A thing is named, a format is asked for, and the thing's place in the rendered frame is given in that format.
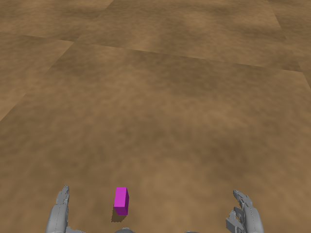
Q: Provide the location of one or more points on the left robot hand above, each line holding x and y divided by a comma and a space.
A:
58, 217

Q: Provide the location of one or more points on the carton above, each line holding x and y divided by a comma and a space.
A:
121, 201

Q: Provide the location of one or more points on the right robot hand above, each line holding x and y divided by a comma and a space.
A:
250, 221

